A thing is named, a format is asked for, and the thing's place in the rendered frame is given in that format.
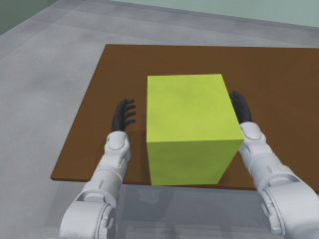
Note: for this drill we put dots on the robot right upper arm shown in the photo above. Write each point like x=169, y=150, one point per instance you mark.
x=290, y=210

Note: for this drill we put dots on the right robot forearm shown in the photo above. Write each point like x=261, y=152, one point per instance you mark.
x=262, y=164

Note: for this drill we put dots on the robot left hand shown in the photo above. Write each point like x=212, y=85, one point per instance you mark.
x=118, y=122

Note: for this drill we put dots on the robot right hand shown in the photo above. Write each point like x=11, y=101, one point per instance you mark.
x=241, y=108

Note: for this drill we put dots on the robot left upper arm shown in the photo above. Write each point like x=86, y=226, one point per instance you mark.
x=89, y=220

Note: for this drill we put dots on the table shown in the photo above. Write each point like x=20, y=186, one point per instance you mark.
x=279, y=84

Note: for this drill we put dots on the carton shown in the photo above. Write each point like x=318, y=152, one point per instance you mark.
x=193, y=132

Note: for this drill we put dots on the left robot forearm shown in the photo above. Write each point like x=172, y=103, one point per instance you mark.
x=108, y=177

